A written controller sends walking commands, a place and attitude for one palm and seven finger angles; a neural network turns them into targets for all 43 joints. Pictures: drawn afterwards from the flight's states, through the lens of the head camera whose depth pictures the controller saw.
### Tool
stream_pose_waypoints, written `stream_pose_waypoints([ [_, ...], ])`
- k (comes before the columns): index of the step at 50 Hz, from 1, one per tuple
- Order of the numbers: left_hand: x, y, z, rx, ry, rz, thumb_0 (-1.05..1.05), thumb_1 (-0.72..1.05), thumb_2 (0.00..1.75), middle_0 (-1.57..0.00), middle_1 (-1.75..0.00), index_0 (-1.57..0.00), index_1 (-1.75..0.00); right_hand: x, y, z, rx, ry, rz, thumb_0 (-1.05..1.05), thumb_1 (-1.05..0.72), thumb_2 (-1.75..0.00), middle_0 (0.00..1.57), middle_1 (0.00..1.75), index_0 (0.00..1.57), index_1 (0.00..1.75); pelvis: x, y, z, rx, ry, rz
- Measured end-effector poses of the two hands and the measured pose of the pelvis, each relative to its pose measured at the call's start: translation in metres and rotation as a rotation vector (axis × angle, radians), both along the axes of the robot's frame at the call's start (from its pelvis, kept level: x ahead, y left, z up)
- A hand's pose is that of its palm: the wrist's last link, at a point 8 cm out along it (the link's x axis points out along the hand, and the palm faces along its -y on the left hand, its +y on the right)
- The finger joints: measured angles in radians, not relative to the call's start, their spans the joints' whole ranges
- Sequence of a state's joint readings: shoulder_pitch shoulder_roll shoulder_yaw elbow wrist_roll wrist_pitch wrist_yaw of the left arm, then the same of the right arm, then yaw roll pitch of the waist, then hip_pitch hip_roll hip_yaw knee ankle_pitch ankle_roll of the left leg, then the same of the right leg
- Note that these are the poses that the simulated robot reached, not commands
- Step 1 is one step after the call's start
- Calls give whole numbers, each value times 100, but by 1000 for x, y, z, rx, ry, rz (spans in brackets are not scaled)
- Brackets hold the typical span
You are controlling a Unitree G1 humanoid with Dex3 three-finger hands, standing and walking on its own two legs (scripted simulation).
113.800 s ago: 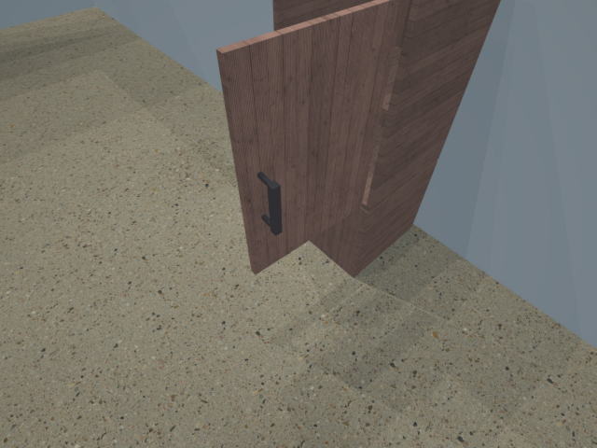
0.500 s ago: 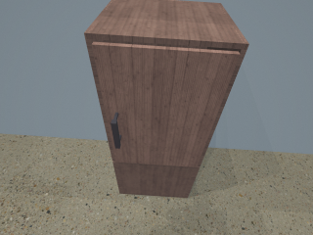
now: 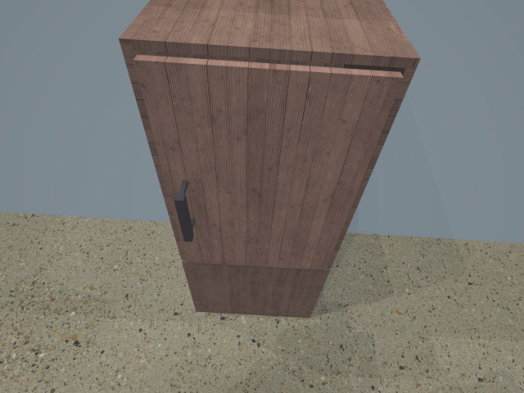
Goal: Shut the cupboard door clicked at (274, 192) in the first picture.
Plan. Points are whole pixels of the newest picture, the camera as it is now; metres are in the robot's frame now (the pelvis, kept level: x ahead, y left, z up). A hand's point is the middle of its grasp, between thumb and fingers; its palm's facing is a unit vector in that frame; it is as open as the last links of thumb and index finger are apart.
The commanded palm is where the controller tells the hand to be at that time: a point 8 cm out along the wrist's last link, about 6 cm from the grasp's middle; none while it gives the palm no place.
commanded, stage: come to a stop and stand still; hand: left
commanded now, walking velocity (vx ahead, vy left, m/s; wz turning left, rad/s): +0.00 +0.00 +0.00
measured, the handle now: (186, 212) +0.48 +0.19 -0.07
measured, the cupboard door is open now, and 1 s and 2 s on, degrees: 0 0 0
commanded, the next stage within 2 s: look again from close up in 2.00 s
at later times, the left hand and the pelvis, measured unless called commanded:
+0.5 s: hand out of the picture -0.11 +0.21 -0.17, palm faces +0.09 -0.97 -0.22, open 7.3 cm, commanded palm none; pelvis -0.08 +0.03 +0.00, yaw +3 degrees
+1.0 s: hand out of the picture -0.24 +0.18 -0.18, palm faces +0.15 -0.98 -0.15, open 7.3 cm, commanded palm none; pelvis -0.16 +0.04 +0.00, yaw +3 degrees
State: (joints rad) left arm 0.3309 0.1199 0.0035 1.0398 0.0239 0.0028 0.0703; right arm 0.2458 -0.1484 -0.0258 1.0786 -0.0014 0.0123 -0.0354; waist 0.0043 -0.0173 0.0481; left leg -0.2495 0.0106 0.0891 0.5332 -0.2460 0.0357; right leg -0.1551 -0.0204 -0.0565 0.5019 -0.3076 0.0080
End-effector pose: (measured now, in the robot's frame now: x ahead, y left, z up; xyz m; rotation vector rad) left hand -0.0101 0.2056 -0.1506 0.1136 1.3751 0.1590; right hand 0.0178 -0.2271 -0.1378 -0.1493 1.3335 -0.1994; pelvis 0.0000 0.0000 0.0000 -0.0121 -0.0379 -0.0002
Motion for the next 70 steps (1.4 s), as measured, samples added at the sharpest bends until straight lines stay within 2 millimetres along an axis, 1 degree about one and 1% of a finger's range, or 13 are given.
stream_pose_waypoints([
  [8, 2, 47, 2, 62, -92, -37, 1, 92, 90, -20, -30, -20, -30, 1, 13, 3, -8, -132, 50, 1, -93, -90, 20, 30, 20, 30, -30, 18, -6, -14, -21, 11],
  [14, -12, 66, 11, 84, -135, -25, 0, 91, 90, -19, -30, -20, -30, -8, 23, 3, 6, -145, 89, 0, -92, -90, 20, 30, 20, 30, -48, 28, -5, -13, -16, 30],
  [20, -56, 66, 13, 75, -83, 9, 0, 91, 90, -19, -30, -20, -30, -20, 27, 4, 18, -128, 116, 0, -92, -90, 20, 30, 21, 30, -64, 31, -2, -10, -5, 45],
  [28, -130, 47, 7, 17, 50, 59, 0, 91, 90, -19, -30, -20, -30, -39, 28, 8, 9, -111, 122, 0, -91, -90, 20, 30, 21, 30, -82, 32, 0, -9, -6, 55],
  [38, -174, 35, -5, -31, 72, 107, 0, 91, 90, -20, -30, -20, -30, -81, 31, 2, -7, -67, 110, 0, -91, -90, 20, 30, 20, 30, -113, 37, -5, -18, -32, 61],
  [43, -217, 24, -2, -18, 88, 163, 0, 91, 90, -19, -30, -20, -30, -86, 34, -3, 14, -86, 133, 0, -91, -90, 20, 30, 20, 30, -135, 35, -6, -8, -40, 74],
  [47, -247, 20, 1, -29, 136, 165, 0, 91, 90, -20, -30, -20, -30, -98, 37, 8, 26, -117, 110, 0, -92, -90, 20, 30, 20, 30, -151, 35, 1, 5, -28, 73],
  [51, -237, 33, -4, -33, 98, 109, 0, 91, 90, -20, -30, -20, -30, -130, 40, 14, 12, -129, 71, 0, -92, -90, 20, 30, 20, 30, -164, 40, 2, 11, -4, 58],
  [55, -215, 52, -13, -33, 11, 86, 0, 91, 90, -20, -30, -20, -30, -176, 53, 6, -10, -50, 64, 0, -91, -90, 20, 30, 20, 30, -182, 50, -4, 11, 3, 58],
  [59, -199, 67, -4, -20, -42, 51, 0, 91, 90, -19, -30, -20, -30, -220, 70, 5, 13, 26, 40, 0, -91, -90, 20, 30, 20, 30, -194, 57, 1, 16, 0, 42],
  [62, -190, 74, 3, -5, -60, 25, 0, 91, 90, -19, -30, -20, -30, -246, 80, 4, 40, 66, 11, 0, -91, -90, 20, 30, 20, 30, -199, 57, 5, 13, 13, 36],
  [66, -181, 75, 11, 6, -66, -8, 0, 91, 90, -19, -30, -20, -30, -270, 83, 6, 66, 102, -26, 0, -91, -90, 20, 30, 21, 30, -204, 52, 8, 16, 37, 23],
  [70, -171, 66, 17, 16, -60, -47, 0, 92, 90, -19, -30, -20, -30, -288, 75, 5, 81, 137, -58, 0, -90, -90, 21, 30, 21, 30, -207, 42, 9, 19, 59, 15],
])
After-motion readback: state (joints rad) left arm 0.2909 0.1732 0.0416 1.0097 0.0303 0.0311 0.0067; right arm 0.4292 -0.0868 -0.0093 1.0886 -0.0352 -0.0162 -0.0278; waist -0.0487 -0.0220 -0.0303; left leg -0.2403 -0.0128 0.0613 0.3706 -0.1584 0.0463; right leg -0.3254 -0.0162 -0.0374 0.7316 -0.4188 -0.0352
